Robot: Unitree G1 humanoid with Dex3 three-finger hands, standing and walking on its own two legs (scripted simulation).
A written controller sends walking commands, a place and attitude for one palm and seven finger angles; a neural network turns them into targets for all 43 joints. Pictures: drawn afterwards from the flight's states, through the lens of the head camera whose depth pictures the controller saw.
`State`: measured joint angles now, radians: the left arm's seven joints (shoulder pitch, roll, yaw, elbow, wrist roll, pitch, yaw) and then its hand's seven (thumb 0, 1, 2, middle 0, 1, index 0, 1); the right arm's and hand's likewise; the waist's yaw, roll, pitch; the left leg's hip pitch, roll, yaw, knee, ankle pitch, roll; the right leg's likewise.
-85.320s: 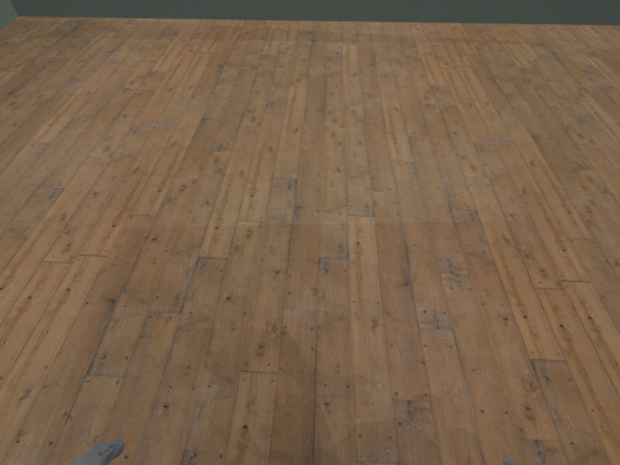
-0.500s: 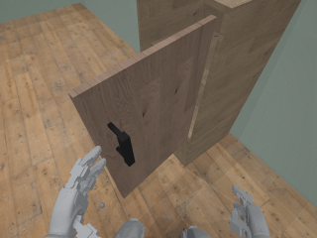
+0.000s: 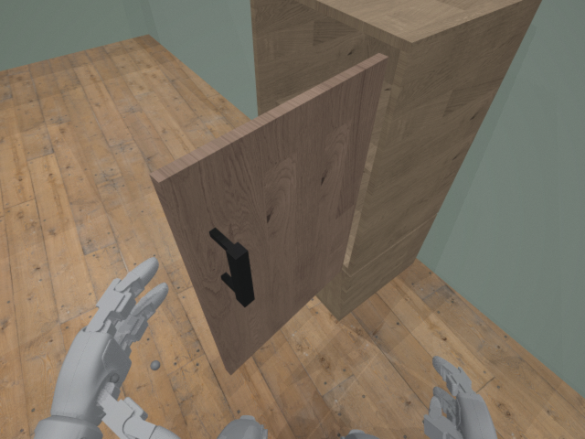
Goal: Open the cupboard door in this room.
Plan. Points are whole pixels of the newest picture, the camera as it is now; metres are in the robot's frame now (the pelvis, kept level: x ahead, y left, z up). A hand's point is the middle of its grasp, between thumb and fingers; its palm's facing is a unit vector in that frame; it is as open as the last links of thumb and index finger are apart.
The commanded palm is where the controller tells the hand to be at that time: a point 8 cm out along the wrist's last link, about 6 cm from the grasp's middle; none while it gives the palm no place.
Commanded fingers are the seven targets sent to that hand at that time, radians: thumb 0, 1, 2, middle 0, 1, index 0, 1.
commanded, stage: draw the hand back to the body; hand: left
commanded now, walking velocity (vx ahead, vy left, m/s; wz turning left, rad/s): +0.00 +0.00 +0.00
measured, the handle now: (232, 268) +0.33 +0.11 +0.07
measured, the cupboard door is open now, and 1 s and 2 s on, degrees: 98 98 98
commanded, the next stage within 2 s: step back with the hand held close in 1.34 s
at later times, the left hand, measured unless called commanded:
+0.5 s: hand (75, 320) +0.21 +0.23 +0.15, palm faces +0.21 -0.92 -0.34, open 14.5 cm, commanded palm +0.17 +0.28 +0.18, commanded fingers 0.00 0.13 0.57 -0.17 -0.30 -0.17 -0.30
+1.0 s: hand out of the picture +0.24 +0.27 +0.25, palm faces +0.43 -0.80 -0.42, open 8.7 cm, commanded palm +0.20 +0.31 +0.26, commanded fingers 0.00 0.90 0.90 -0.20 -0.30 -0.20 -0.30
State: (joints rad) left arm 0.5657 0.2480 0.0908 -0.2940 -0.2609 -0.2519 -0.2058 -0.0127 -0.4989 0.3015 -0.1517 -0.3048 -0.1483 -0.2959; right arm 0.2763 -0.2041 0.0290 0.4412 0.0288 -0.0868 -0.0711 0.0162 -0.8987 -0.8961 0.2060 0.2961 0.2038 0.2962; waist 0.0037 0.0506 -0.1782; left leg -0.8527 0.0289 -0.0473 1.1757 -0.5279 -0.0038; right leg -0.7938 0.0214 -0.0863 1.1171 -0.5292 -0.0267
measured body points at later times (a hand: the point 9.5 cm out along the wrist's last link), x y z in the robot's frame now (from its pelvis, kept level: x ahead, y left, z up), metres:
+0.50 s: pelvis +0.04 +0.03 +0.05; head +0.02 +0.02 +0.50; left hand +0.19 +0.28 +0.17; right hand +0.22 -0.19 -0.01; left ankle +0.03 +0.12 -0.65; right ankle +0.02 -0.11 -0.65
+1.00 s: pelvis +0.05 +0.01 +0.09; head +0.02 +0.00 +0.54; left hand +0.22 +0.31 +0.27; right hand +0.22 -0.22 +0.01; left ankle +0.03 +0.12 -0.65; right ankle +0.02 -0.11 -0.65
